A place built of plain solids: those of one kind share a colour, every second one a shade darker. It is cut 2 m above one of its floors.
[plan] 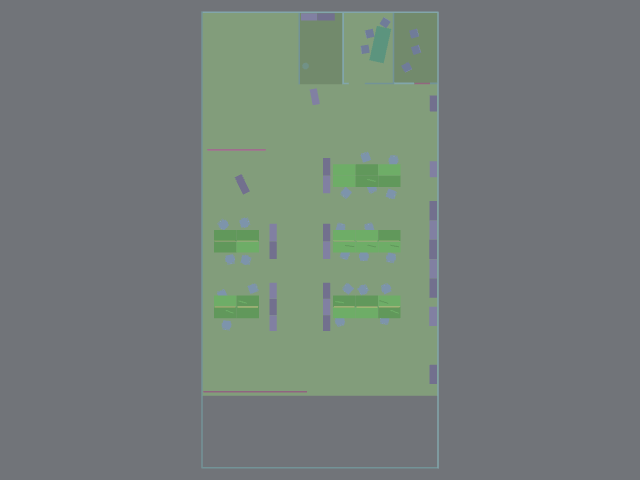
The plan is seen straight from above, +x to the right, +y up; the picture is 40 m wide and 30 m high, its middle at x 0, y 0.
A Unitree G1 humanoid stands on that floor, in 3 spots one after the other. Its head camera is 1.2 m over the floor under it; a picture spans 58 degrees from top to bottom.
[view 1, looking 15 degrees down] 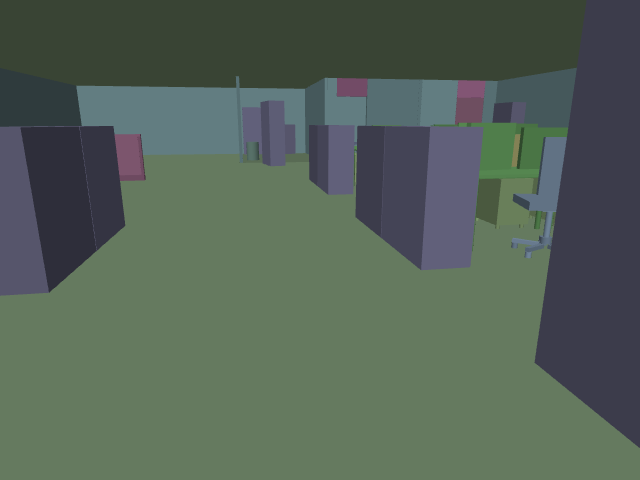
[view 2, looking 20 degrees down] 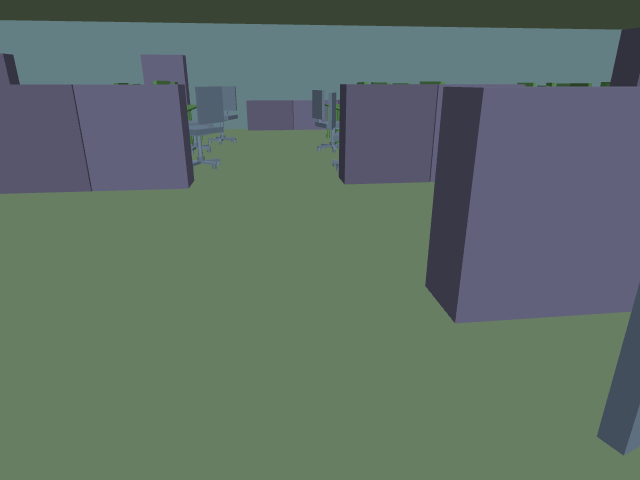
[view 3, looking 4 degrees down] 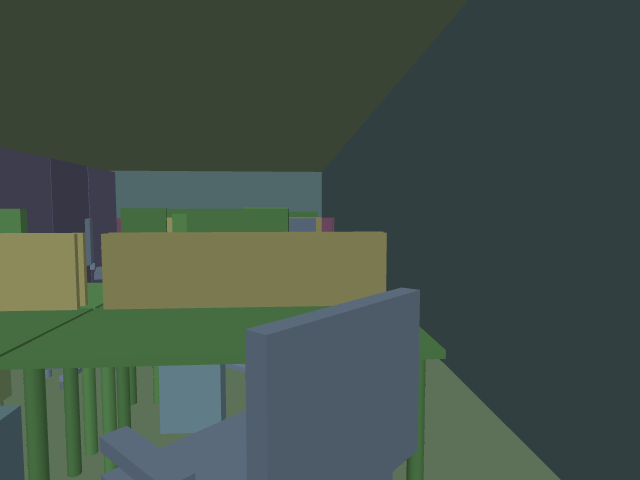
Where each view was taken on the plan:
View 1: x -1.26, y -4.46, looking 80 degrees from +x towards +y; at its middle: floor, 4.64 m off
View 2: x -5.05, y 1.97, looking -7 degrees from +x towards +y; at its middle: floor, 3.51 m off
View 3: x -6.12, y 1.97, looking -94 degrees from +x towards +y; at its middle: screen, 2.01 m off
